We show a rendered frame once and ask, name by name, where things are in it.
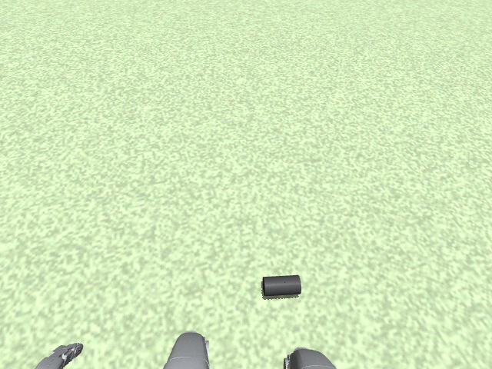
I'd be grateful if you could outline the left robot hand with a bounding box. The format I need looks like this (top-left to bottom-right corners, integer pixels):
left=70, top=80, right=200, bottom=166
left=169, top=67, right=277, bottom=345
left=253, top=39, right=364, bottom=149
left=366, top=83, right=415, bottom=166
left=35, top=343, right=83, bottom=369

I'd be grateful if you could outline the can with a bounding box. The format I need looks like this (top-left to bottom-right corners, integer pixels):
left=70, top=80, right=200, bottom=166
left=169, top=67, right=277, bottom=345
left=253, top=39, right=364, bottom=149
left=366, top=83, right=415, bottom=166
left=263, top=275, right=301, bottom=296

